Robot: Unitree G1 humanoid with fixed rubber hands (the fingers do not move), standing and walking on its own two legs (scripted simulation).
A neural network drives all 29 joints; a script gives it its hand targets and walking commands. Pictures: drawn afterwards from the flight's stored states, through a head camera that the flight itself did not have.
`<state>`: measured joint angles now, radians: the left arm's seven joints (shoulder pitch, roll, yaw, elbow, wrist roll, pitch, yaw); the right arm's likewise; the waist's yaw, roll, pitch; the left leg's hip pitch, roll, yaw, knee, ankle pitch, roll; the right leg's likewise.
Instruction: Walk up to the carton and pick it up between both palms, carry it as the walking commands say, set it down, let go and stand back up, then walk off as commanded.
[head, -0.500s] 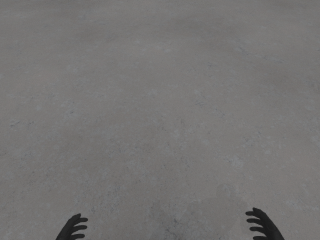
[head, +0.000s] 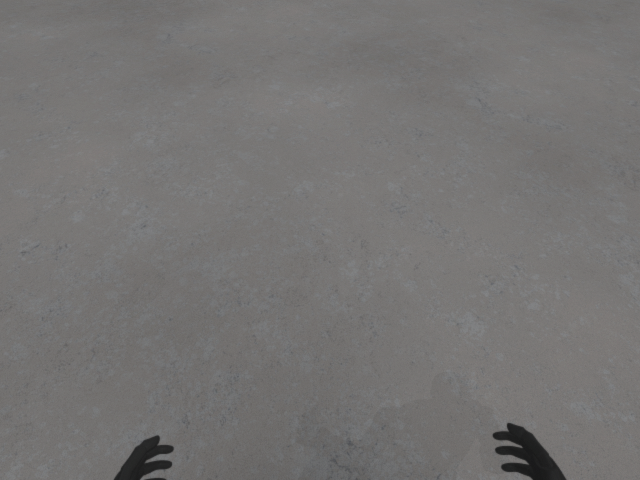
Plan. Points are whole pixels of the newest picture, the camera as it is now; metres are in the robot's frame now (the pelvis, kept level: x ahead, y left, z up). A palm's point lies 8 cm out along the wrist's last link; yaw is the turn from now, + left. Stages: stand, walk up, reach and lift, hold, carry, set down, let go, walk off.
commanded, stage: stand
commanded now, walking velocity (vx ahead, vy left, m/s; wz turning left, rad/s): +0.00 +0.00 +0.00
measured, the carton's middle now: out of the picture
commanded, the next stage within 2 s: walk up in 0.18 s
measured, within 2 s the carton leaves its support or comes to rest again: neither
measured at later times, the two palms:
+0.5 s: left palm out of the picture +0.11 +0.25 -0.10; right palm out of the picture +0.11 -0.30 -0.08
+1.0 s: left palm out of the picture +0.11 +0.13 -0.13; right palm out of the picture -0.05 -0.44 -0.08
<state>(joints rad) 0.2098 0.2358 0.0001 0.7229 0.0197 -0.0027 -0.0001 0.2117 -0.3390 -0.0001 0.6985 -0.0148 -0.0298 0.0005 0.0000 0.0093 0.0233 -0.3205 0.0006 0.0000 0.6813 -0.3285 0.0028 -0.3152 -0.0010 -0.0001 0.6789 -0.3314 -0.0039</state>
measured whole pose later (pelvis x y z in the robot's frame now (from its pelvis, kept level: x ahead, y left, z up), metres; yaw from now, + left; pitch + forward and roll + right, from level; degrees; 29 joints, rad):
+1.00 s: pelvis -0.07 -0.11 -0.01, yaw -16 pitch -1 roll -2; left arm 0.19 0.36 0.00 0.75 0.04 0.07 -0.09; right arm 0.21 -0.40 0.00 0.77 -0.01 -0.02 -0.04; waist 0.00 -0.01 0.10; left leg -0.43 -0.03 0.05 0.76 -0.30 0.09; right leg -0.43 0.13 0.04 0.76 -0.34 -0.04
